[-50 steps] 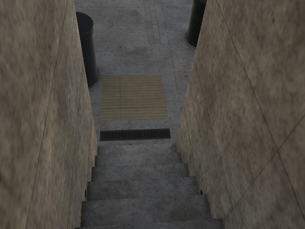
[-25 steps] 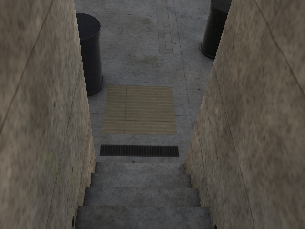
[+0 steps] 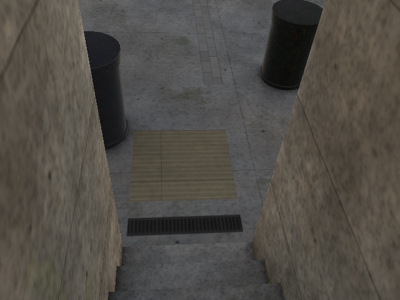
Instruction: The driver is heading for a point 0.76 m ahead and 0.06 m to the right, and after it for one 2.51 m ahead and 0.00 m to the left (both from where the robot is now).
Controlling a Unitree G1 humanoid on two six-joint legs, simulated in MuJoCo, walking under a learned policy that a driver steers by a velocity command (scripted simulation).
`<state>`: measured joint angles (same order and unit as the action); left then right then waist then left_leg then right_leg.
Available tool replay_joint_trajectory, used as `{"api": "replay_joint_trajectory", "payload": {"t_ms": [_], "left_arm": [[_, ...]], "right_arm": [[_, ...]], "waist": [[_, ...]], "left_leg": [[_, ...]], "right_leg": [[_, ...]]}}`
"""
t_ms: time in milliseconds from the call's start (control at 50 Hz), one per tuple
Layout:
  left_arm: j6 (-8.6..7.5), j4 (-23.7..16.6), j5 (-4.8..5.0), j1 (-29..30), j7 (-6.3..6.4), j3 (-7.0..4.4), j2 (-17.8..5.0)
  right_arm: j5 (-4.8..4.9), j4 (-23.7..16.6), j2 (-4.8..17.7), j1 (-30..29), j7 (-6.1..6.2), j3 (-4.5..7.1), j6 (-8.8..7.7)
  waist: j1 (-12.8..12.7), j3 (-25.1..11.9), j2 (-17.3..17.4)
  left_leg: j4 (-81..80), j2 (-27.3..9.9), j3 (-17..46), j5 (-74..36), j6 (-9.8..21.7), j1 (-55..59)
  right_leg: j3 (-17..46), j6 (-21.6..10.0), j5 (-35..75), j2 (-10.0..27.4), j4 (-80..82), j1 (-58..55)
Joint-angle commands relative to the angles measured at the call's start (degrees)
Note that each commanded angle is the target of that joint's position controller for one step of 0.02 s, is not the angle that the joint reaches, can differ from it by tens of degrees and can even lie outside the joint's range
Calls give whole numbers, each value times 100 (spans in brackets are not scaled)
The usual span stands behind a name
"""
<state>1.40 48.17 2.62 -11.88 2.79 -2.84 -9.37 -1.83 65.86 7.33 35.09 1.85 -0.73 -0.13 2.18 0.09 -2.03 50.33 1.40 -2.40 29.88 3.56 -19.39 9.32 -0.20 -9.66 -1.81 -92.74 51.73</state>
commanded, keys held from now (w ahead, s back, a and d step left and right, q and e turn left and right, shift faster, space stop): w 1.00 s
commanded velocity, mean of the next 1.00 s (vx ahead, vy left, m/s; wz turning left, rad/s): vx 0.50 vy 0.00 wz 0.00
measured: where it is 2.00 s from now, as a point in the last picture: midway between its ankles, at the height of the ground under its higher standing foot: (198, 266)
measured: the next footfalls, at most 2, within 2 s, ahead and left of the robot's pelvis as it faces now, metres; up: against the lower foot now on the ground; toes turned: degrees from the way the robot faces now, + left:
right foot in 0.32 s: +0.26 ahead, -0.16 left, -0.20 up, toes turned -1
left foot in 0.76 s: +0.49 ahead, +0.05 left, -0.41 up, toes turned +2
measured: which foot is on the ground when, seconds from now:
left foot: down 0.00-0.30, up 0.32-0.74, down 0.76-1.00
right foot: up 0.00-0.30, down 0.32-0.76, up 0.78-1.00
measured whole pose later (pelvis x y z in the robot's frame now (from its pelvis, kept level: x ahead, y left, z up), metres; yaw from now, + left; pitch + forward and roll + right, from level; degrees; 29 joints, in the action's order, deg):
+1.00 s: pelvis +0.54 -0.03 -0.43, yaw +1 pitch +2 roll +1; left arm -1.6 50.2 1.2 -9.8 2.3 -4.3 -11.7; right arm 0.1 63.8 8.8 32.5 4.1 2.1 -2.1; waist 2.5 -0.1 -2.3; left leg 54.9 3.1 -2.8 37.7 3.8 -18.9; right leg 9.1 1.4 5.4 1.0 -71.1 49.1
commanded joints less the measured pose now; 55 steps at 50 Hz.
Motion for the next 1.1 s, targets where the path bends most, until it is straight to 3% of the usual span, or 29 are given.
{"api": "replay_joint_trajectory", "payload": {"t_ms": [20, 80, 200, 260, 300, 320, 340, 360, 400, 420, 440, 480, 520, 560, 620, 700, 720, 740, 760, 780, 800, 820, 860, 880, 900, 960, 1020, 1060, 1100], "left_arm": [[45, -160, -267, -675, -104, -60, -282], [-102, -520, -117, 276, -242, -153, -605], [-89, -711, -163, 1053, -451, -55, -311], [-140, -255, -144, -217, -364, -292, -942], [-269, 617, -365, -2384, -320, -525, -1293], [-253, 1130, -329, -3313, -265, -510, -1158], [-414, 1329, -331, -3645, -289, -188, -906], [-480, 1121, -318, -3164, -488, -84, -733], [-515, 1147, -12, -2276, -534, -321, -1262], [-502, 964, -253, -1680, -429, -216, -900], [-548, 929, -453, -1515, -338, -217, -1033], [-649, 844, -349, -1010, -56, -13, -610], [-686, 948, -369, -1180, 0, -181, -1318], [-822, 1150, -28, -1891, 155, -126, -843], [-774, 1060, -62, -1862, 179, -102, -771], [-598, 1003, -50, -1411, -18, -148, -611], [-558, 1012, -109, -817, -50, -167, -642], [-513, 997, -21, -1356, -40, -115, -457], [-585, 1132, -55, -1097, -58, -148, -497], [-742, 971, -150, -867, -55, -152, -225], [-766, 804, -46, -1899, -12, -119, 105], [-756, 841, 61, -1945, 58, -175, -171], [-521, 647, 139, -1458, 151, -239, -383], [-439, 308, 201, -1159, 156, -285, -545], [-269, 159, 130, -796, 188, -333, -821], [-220, 230, -270, -551, 39, -251, -629], [-343, -102, -407, 354, -333, -174, -671], [-247, -309, -363, 899, -447, -44, -312], [-304, 78, -339, -253, -423, -173, -684]], "right_arm": [[32, -885, 1125, -1339, 236, 103, -201], [439, -343, 714, 242, 440, 180, -296], [387, -719, 1065, -88, 419, 450, -173], [414, -821, 1113, -882, 300, 589, -148], [345, -572, 827, -1229, 296, 579, -282], [259, -415, 514, -1415, 310, 615, -374], [304, -713, -119, -1073, 236, 511, -611], [545, -743, 73, 120, 112, 496, -668], [568, -1176, 345, -759, 173, 499, -553], [656, -1168, 676, -1318, 280, 599, -424], [614, -1303, 739, -1530, 258, 581, -366], [237, -1503, 924, -1631, 240, 657, -208], [237, -1501, 975, -1523, 95, 632, -275], [318, -1680, 1038, -2373, -56, 569, -442], [141, -1957, 670, -3298, -286, 387, -411], [137, -1569, 1193, -2119, -373, 599, -414], [165, -1192, 1547, -867, -289, 777, -438], [185, -1169, 1365, -792, -247, 747, -584], [175, -837, 1442, 183, -319, 791, -579], [79, -339, 1645, 1410, -345, 832, -571], [77, -283, 1460, 922, -382, 655, -512], [289, -397, 1092, 808, -445, 594, -519], [173, -486, 1115, 144, -525, 490, -337], [63, -740, 1329, -795, -324, 590, -289], [17, -967, 1174, -1377, -93, 480, -273], [66, -945, 1361, -1605, 332, 426, -322], [437, -746, 920, -624, 569, 382, -428], [444, -753, 1104, -517, 520, 447, -284], [517, -791, 1183, -869, 328, 608, -344]], "waist": [[-799, 388, 945], [-121, 634, 810], [425, 919, 791], [-188, 697, 1057], [-1361, 22, 428], [-1860, 250, -448], [-1424, 402, -1420], [-511, -589, -1141], [-131, -488, -551], [-107, -82, 469], [-18, 189, -38], [374, 504, -20], [394, 98, -505], [-75, 84, -425], [-392, 378, -64], [-23, 249, -826], [669, -27, -877], [497, 201, -255], [1092, 79, 222], [1386, 97, 1523], [326, 34, 2166], [283, -167, 1265], [-91, -198, 125], [-511, -56, 589], [-667, 462, -4], [-848, 333, 405], [-396, 323, 244], [31, 442, 395], [-370, 253, 1010]], "left_leg": [[-1993, -1117, 1549, -3214, 545, -1920], [-701, -1181, 1965, -1698, 619, 228], [-97, -902, 1546, -617, 819, -1060], [1338, -927, 1410, -2151, 739, -655], [4554, -455, 844, -3895, 276, -1083], [7487, 710, 696, 526, -48, -2674], [8693, 817, 1381, 2636, 33, -4473], [7774, 554, 1851, 1994, -8, -4522], [6386, -391, 1210, 832, -8, -5093], [5398, -523, 1325, -719, 64, -4886], [4898, -568, 1357, -972, -58, -4640], [2253, -793, 1177, -2511, -440, -3264], [2245, -453, 678, -2936, -579, -2105], [635, -637, 1248, -4845, -456, -3422], [-1217, -194, 306, -6064, -430, -1058], [-598, -208, 162, -4858, -284, -808], [-821, -350, 37, -4625, -220, 409], [-3340, -322, -296, -4364, -161, 351], [-3771, -470, -225, -5377, 116, 1713], [-2265, -1356, 541, -8047, 735, 3670], [-775, -1899, 1528, -9440, 1091, 4298], [-775, -1918, 1868, -7563, 1252, 4118], [-1105, -1865, 2214, -5006, 1351, 2242], [-1504, -2224, 3175, -3188, 1374, 833], [-1792, -1906, 2736, -3151, 1157, -436], [-1096, -1163, 1636, -4188, 661, -1620], [-14, -723, 1032, -1658, 521, -1159], [-8, -683, 953, -1767, 514, -1554], [1089, -864, 1129, -2505, 639, -1294]], "right_leg": [[-517, 379, 1900, 183, 1726, -1826], [267, 224, 3114, 401, 3347, 83], [-735, 422, 2472, 185, 5455, -1952], [-1033, 45, 877, 318, 6254, -2745], [-1565, -327, 2869, 382, 7520, -5301], [-736, -859, 3810, 1044, 7623, -6168], [-354, -849, 6276, 1423, 5490, -6870], [708, -1498, 5886, 2011, 4968, -7084], [1893, -2001, -414, 2541, 6033, -5495], [1866, -1582, -1854, 2097, 6421, -4441], [2400, -1693, -1173, 2286, 6464, -3570], [1091, -1314, 1065, 1428, 6069, -2038], [863, -1322, 1637, 1322, 5780, -1767], [864, -1161, -43, 1157, 4717, -3292], [21, -1094, -544, 784, 4709, -1751], [210, -910, 633, 829, 2722, -2665], [213, -850, 1654, 850, 1766, -2500], [-174, -739, 2316, 391, 1146, -3191], [-141, -778, 2444, 130, -553, -2752], [-128, -487, -2788, -873, -3268, -164], [40, -279, -4398, -767, -3584, 1510], [105, -322, -3556, -214, -2505, 2070], [-286, -293, -2987, 58, -2913, 1674], [534, -328, -1389, 328, -1214, 1211], [480, -164, -453, 353, -19, 560], [-347, 349, 1731, 292, 2225, -1460], [-191, 210, 4372, 285, 4419, -1377], [-930, 239, 3914, 12, 5214, -2492], [-947, 84, 3560, 63, 4169, -2809]]}}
